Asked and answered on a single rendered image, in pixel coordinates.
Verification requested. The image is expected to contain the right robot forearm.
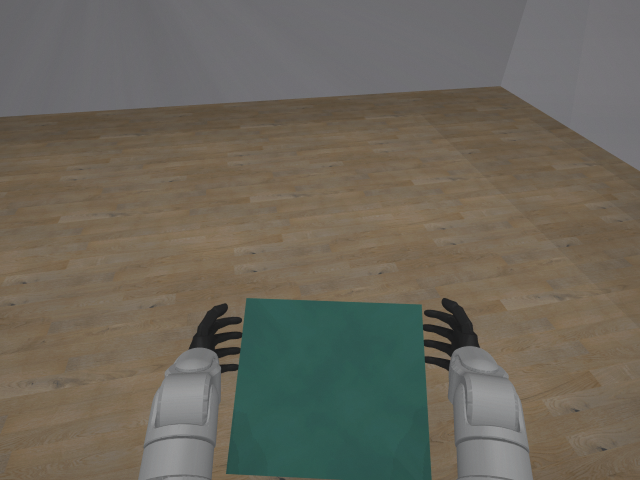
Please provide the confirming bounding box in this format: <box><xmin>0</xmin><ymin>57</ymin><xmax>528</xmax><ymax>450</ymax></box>
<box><xmin>448</xmin><ymin>346</ymin><xmax>533</xmax><ymax>480</ymax></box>

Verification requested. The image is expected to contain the left robot hand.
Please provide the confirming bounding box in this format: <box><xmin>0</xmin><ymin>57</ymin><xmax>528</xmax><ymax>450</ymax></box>
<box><xmin>189</xmin><ymin>303</ymin><xmax>242</xmax><ymax>373</ymax></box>

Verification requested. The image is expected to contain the carton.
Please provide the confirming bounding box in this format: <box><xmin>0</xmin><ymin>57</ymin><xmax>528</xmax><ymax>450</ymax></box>
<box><xmin>226</xmin><ymin>298</ymin><xmax>432</xmax><ymax>480</ymax></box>

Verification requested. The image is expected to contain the left robot forearm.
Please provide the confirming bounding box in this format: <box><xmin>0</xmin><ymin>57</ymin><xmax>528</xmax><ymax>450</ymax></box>
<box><xmin>138</xmin><ymin>348</ymin><xmax>221</xmax><ymax>480</ymax></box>

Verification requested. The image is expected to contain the right robot hand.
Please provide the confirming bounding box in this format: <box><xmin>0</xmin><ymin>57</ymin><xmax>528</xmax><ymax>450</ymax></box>
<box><xmin>423</xmin><ymin>298</ymin><xmax>480</xmax><ymax>371</ymax></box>

